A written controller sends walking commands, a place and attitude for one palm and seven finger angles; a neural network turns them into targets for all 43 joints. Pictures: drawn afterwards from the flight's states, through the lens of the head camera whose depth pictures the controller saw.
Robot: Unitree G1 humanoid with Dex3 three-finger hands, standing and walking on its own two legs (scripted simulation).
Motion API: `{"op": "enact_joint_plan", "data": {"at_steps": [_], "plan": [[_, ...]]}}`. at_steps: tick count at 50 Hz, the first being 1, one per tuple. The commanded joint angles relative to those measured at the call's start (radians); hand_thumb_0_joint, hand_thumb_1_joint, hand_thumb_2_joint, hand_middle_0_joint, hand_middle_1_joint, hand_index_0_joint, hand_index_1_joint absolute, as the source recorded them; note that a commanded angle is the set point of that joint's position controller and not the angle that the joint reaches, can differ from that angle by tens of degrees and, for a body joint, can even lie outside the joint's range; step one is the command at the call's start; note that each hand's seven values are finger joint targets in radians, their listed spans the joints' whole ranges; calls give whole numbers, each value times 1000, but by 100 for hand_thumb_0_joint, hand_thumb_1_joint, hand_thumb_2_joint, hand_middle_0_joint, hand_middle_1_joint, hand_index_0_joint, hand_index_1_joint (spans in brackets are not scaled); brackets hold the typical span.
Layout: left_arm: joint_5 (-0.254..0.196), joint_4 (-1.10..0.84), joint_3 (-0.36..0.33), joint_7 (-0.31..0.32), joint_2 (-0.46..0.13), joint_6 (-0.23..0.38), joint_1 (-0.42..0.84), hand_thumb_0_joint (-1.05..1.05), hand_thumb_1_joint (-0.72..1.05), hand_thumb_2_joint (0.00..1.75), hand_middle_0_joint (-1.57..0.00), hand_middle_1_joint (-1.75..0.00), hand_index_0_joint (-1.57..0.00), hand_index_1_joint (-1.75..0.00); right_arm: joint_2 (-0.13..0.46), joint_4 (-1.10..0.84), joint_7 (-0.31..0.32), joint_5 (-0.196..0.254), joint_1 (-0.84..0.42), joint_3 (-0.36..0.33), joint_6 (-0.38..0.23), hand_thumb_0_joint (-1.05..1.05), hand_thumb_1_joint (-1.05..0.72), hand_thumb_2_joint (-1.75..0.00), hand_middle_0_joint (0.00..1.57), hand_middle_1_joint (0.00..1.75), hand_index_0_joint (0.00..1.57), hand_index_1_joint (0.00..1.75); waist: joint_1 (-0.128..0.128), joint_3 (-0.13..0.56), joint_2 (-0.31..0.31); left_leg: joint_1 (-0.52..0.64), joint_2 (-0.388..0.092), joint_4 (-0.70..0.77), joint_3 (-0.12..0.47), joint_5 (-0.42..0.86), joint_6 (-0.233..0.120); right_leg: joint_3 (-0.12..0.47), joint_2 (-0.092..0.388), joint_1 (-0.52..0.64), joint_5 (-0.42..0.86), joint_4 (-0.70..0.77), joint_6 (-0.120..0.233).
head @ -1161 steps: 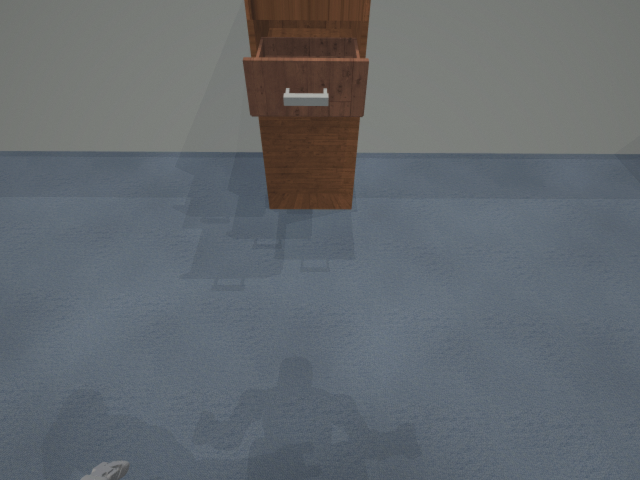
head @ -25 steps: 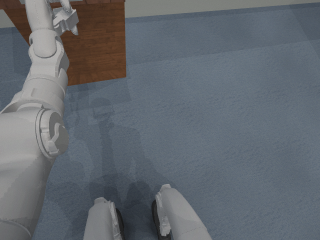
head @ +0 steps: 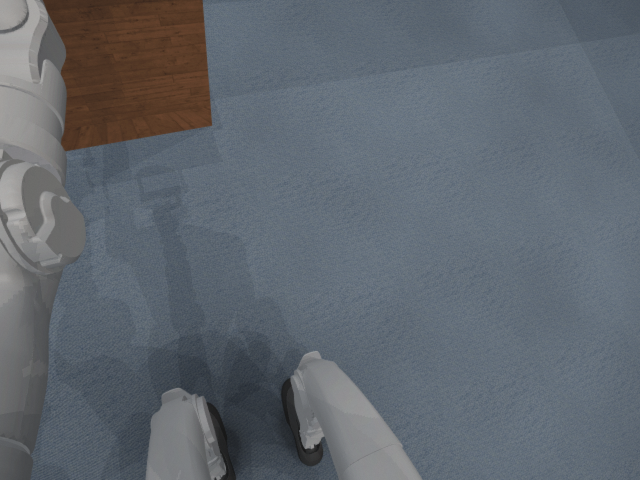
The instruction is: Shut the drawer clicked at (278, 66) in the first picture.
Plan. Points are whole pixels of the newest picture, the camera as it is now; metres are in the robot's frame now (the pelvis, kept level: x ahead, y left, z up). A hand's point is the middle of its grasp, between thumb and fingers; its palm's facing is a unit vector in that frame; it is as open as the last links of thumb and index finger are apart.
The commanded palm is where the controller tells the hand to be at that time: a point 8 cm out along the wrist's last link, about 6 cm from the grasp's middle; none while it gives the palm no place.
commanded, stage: pull the fist back off the drawer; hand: left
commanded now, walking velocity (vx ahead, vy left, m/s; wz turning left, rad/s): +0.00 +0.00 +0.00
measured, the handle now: out of the picture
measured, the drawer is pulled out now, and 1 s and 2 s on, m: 0.10 0.08 0.08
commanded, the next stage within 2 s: draw the hand back to the body in 0.80 s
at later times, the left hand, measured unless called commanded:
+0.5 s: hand out of the picture +0.63 +0.10 +0.09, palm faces +0.09 -1.00 +0.00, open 3.3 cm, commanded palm +0.60 +0.11 +0.09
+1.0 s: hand out of the picture +0.59 +0.09 +0.10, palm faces +0.08 -1.00 -0.03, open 3.3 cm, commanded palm +0.53 +0.13 +0.11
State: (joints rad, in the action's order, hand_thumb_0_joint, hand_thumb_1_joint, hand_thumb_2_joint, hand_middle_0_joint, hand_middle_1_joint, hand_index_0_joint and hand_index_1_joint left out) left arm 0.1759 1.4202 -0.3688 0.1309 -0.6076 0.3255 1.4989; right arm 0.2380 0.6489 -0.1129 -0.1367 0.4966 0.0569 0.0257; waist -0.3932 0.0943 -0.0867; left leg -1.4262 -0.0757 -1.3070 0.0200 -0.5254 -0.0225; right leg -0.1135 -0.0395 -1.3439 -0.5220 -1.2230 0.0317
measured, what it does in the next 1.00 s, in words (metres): stands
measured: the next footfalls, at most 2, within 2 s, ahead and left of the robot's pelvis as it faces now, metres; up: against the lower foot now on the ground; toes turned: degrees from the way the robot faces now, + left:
none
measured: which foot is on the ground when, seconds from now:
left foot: down 0.00-1.00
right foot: down 0.00-1.00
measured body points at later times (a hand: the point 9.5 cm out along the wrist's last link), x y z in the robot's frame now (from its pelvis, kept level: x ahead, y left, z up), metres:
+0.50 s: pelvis +0.01 -0.01 +0.02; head +0.23 +0.02 +0.41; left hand +0.62 +0.16 +0.10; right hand -0.08 -0.24 -0.06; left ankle +0.02 +0.11 -0.61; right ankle +0.01 -0.11 -0.61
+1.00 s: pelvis +0.00 +0.00 +0.02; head +0.19 +0.01 +0.43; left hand +0.58 +0.14 +0.11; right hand -0.04 -0.25 -0.09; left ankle +0.02 +0.11 -0.61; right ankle +0.01 -0.11 -0.61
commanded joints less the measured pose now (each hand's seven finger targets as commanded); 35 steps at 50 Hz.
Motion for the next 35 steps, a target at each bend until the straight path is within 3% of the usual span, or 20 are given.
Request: {"op": "enact_joint_plan", "data": {"at_steps": [1, 3, 5, 9, 12, 13, 17, 19, 20, 24, 25, 30, 31, 33, 35], "plan": [[0, -275, 7, 1, -163, 65, 654, 0, 90, 90, -140, -160, -140, -160, 228, 30, 12, -2, 326, -73, 7, 0, -90, -90, 20, 30, 20, 30, -63, 706, -303, 669, 21, 58, 112, 540, -19, 50, -34, 214, 414, 138, -8], [4, -247, -5, -1, -196, 49, 656, 0, 90, 90, -140, -160, -140, -160, 228, 30, 15, 0, 332, -66, 8, 0, -90, -90, 20, 30, 20, 30, -71, 689, -281, 607, 24, 51, 96, 507, -26, 55, -35, 246, 419, 140, -9], [9, -267, -3, -6, -210, 48, 692, 0, 90, 90, -140, -160, -140, -160, 227, 28, 17, -3, 341, -62, 4, 0, -90, -90, 20, 30, 20, 30, -78, 701, -314, 615, 22, 48, 100, 520, -27, 57, -35, 239, 430, 136, -8], [-8, -297, -23, -29, -201, 40, 554, 0, 90, 90, -140, -160, -140, -160, 225, 2, 6, -1, 339, -66, 5, 0, -90, -90, 20, 30, 20, 30, -23, 748, -326, 652, 26, 63, 96, 579, -20, 50, -39, 298, 491, 127, 2], [-18, -301, -19, -50, -183, 14, 446, 0, 90, 90, -140, -160, -140, -160, 225, -11, 3, 8, 333, -70, 16, 0, -90, -90, 20, 30, 20, 30, 4, 732, -284, 624, 29, 76, 75, 576, -21, 51, -36, 360, 537, 138, 1], [-19, -279, 2, -55, -150, -3, 412, 0, 90, 90, -140, -160, -140, -160, 224, -11, 2, 11, 331, -71, 18, 0, -90, -90, 20, 30, 20, 30, 2, 701, -263, 600, 31, 82, 67, 559, -23, 53, -36, 371, 543, 146, -2], [-64, -315, 4, -72, -108, -25, 376, 0, 90, 90, -140, -160, -140, -160, 222, -21, 8, 21, 327, -75, 25, 0, -90, -90, 20, 30, 20, 30, 13, 664, -202, 573, 35, 111, 51, 509, -26, 59, -38, 416, 525, 177, -6], [-93, -366, 7, -74, -74, 0, 410, 0, 90, 90, -140, -160, -140, -160, 215, -14, 12, 22, 324, -82, 16, 0, -90, -90, 20, 30, 20, 30, 7, 679, -187, 592, 37, 112, 51, 506, -26, 67, -40, 421, 531, 184, -8], [-103, -404, -6, -72, -85, 22, 423, 0, 90, 90, -140, -160, -140, -160, 214, -9, 12, 21, 326, -86, 12, 0, -90, -90, 20, 30, 20, 30, 15, 701, -209, 624, 36, 118, 55, 530, -22, 65, -38, 422, 546, 182, -8], [-106, -446, 26, -57, -11, 97, 366, 0, 90, 90, -140, -160, -140, -160, 204, 10, -1, 19, 309, -99, -2, 0, -90, -90, 20, 30, 20, 30, 41, 717, -258, 736, 38, 125, 64, 603, -9, 59, -36, 380, 554, 175, -2], [-103, -416, 47, -52, 27, 102, 315, 0, 90, 90, -140, -160, -140, -160, 202, 11, -6, 20, 301, -102, -1, 0, -90, -90, 20, 30, 20, 30, 42, 695, -240, 739, 41, 125, 61, 610, -9, 57, -34, 371, 555, 180, -3], [-92, -304, 82, -36, 98, 73, 164, 0, 90, 90, -140, -160, -140, -160, 205, -2, -9, 27, 272, -103, 21, 0, -90, -90, 20, 30, 20, 30, 57, 584, -143, 666, 52, 145, 40, 547, -14, 53, -31, 386, 524, 197, -8], [-100, -323, 69, -30, 81, 73, 188, 0, 90, 90, -140, -160, -140, -160, 209, -6, -5, 27, 267, -103, 25, 0, -90, -90, 20, 30, 20, 30, 53, 581, -122, 653, 52, 149, 39, 528, -16, 57, -29, 400, 517, 200, -10], [-120, -345, 30, -21, 55, 85, 175, 0, 90, 90, -140, -160, -140, -160, 207, -20, 1, 32, 250, -104, 26, 0, -90, -90, 20, 30, 20, 30, 75, 595, -95, 626, 60, 158, 31, 504, -17, 66, -29, 451, 524, 202, -10], [-131, -401, 34, -13, 71, 123, 196, 0, 90, 90, -140, -160, -140, -160, 199, -25, 2, 32, 231, -106, 22, 0, -90, -90, 20, 30, 20, 30, 82, 634, -118, 657, 61, 155, 31, 523, -13, 71, -25, 450, 541, 192, -10]]}}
